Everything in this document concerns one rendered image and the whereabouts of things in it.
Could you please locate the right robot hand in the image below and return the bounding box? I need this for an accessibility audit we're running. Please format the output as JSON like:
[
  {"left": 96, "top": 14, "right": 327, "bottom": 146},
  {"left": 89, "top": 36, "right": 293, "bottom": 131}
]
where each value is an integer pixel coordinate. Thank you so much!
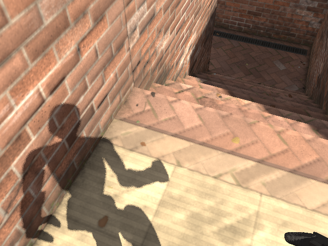
[{"left": 284, "top": 232, "right": 328, "bottom": 246}]

